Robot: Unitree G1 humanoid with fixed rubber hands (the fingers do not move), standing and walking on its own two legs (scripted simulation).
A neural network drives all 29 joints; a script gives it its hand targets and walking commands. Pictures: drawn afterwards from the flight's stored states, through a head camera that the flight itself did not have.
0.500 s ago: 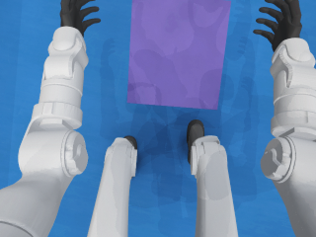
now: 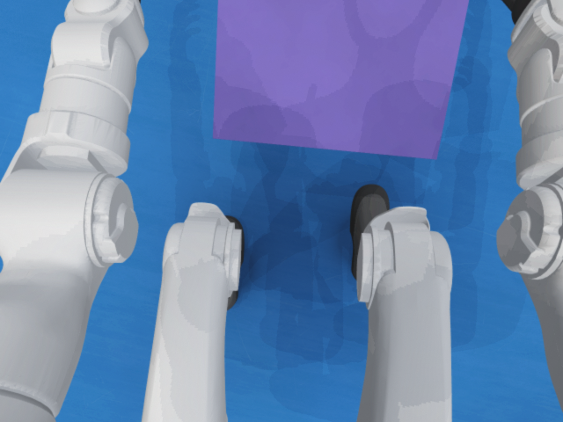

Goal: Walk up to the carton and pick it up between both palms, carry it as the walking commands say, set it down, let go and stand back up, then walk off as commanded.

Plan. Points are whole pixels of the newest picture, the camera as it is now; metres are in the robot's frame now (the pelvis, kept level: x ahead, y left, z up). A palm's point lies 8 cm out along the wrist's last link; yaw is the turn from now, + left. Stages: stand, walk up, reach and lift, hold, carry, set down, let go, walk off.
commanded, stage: reach and lift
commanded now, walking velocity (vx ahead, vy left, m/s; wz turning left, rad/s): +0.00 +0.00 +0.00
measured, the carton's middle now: (329, 44) +0.53 -0.07 -0.30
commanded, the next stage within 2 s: none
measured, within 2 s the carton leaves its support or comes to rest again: leaves its support in 1.94 s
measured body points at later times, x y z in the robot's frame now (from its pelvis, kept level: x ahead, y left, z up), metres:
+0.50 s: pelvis +0.01 +0.00 -0.05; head +0.39 -0.01 +0.17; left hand +0.58 +0.16 -0.24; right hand +0.55 -0.26 -0.24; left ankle +0.10 +0.14 -0.40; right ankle +0.16 -0.15 -0.40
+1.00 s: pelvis -0.01 -0.01 -0.05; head +0.38 -0.03 +0.15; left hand +0.57 +0.12 -0.25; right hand +0.55 -0.24 -0.26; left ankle +0.10 +0.14 -0.40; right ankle +0.16 -0.15 -0.40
